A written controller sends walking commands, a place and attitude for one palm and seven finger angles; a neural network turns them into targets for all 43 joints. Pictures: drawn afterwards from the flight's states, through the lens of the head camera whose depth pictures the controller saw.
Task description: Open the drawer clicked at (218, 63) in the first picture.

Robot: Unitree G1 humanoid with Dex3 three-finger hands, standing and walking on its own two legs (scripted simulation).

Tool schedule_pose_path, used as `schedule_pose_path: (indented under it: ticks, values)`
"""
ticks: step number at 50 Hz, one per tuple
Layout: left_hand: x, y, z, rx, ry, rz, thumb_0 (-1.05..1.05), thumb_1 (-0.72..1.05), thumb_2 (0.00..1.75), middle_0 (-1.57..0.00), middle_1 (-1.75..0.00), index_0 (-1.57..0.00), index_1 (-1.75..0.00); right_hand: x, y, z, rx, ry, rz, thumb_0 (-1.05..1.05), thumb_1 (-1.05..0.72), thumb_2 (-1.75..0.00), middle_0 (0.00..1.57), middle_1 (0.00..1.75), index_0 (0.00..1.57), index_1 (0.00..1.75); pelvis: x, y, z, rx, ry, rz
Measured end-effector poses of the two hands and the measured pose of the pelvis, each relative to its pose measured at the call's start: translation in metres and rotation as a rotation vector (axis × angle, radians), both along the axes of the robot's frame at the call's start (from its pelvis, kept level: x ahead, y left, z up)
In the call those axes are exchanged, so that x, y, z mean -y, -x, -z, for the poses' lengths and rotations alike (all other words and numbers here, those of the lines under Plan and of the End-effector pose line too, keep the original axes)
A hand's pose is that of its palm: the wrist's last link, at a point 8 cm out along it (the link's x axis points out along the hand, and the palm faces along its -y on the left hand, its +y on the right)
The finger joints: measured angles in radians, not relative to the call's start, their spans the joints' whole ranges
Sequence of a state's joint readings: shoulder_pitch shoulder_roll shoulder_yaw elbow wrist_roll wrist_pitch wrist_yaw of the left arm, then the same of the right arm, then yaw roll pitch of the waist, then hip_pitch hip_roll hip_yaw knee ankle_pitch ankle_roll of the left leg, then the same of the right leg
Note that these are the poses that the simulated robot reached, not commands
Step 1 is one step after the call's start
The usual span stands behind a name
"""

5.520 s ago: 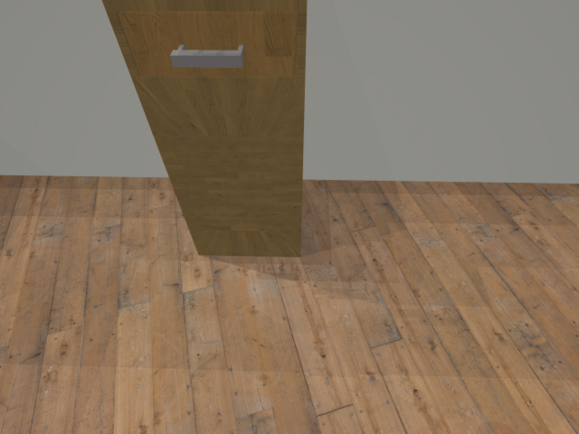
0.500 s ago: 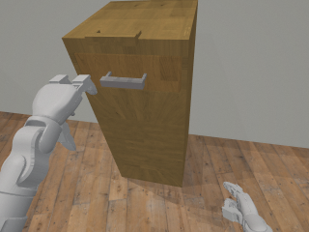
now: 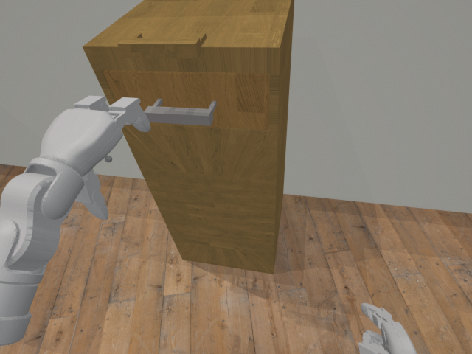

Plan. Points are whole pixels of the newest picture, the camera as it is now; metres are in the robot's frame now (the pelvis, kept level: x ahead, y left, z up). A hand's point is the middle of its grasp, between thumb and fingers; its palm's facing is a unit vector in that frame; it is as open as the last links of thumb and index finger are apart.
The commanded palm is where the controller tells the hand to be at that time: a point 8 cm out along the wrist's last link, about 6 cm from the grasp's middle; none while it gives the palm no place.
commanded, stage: raise the hand with hooked fingers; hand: left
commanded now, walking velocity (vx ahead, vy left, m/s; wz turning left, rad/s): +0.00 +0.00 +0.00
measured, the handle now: (182, 109) +0.59 +0.22 +0.11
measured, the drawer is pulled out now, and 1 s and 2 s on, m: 0.00 0.00 0.00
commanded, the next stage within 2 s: move the hooked fingers above the handle in 0.12 s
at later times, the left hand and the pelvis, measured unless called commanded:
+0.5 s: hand (102, 146) +0.35 +0.25 +0.21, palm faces +0.13 -0.05 -0.99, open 13.8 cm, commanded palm +0.32 +0.24 +0.26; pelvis +0.00 +0.00 +0.00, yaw +1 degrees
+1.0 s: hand (132, 124) +0.44 +0.25 +0.18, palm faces +0.02 -0.01 -1.00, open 13.9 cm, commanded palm +0.41 +0.23 +0.25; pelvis +0.03 +0.01 +0.00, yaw +0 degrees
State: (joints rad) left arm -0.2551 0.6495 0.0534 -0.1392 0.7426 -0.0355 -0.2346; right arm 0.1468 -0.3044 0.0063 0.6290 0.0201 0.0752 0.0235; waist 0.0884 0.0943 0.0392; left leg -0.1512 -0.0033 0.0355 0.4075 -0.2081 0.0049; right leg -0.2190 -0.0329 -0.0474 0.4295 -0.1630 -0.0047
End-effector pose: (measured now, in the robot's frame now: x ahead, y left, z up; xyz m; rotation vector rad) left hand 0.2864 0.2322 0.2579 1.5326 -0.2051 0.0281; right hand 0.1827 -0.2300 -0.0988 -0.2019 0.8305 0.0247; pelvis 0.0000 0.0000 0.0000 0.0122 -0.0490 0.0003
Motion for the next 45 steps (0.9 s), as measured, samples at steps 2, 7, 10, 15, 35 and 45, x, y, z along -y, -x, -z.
schedule_pose_path:
  ticks: [2, 7, 10, 15, 35, 45]
  values:
    - [-0.005, 0.0, -0.006, 0.031, 0.006, -0.027, 0.0, -0.49, 0.3, -0.33, -1.2, -0.32, -1.2, -0.002, -0.001, 0.001, 0.0, -0.005, -0.003, 0.02, -0.91, -0.9, 0.19, 0.3, 0.2, 0.3, 0.001, 0.001, 0.0, -0.001, 0.0, -0.002]
    - [-0.022, -0.005, -0.009, 0.028, 0.023, -0.143, 0.0, -0.49, 0.3, -0.32, -1.2, -0.32, -1.2, -0.01, -0.009, 0.0, 0.015, -0.03, -0.016, 0.02, -0.91, -0.9, 0.2, 0.3, 0.2, 0.3, 0.001, 0.004, 0.0, -0.006, -0.002, -0.003]
    - [-0.021, -0.006, -0.001, -0.023, 0.016, -0.162, 0.0, -0.49, 0.3, -0.32, -1.2, -0.32, -1.2, -0.015, -0.016, -0.003, 0.036, -0.043, -0.026, 0.02, -0.91, -0.9, 0.2, 0.3, 0.2, 0.3, 0.001, 0.004, 0.001, -0.009, -0.003, -0.004]
    - [-0.002, -0.003, 0.014, -0.087, -0.007, -0.069, -0.01, -0.49, 0.3, -0.32, -1.2, -0.32, -1.2, -0.022, -0.026, -0.009, 0.073, -0.044, -0.039, 0.02, -0.91, -0.9, 0.2, 0.3, 0.2, 0.3, -0.001, 0.0, 0.001, -0.007, -0.001, -0.008]
    - [0.011, -0.079, 0.03, -0.152, -0.033, -0.021, -0.01, -0.49, 0.3, -0.32, -1.2, -0.32, -1.2, -0.011, -0.004, 0.007, -0.065, -0.005, 0.026, 0.01, -0.91, -0.9, 0.2, 0.3, 0.2, 0.3, -0.007, -0.013, -0.001, -0.065, 0.005, -0.014]
    - [-0.007, -0.116, 0.012, -0.047, 0.021, -0.07, 0.0, -0.49, 0.3, -0.32, -1.2, -0.32, -1.2, -0.001, 0.011, 0.017, -0.155, 0.003, 0.084, 0.01, -0.91, -0.9, 0.2, 0.3, 0.2, 0.3, -0.008, -0.028, -0.001, -0.1, 0.004, 0.004]
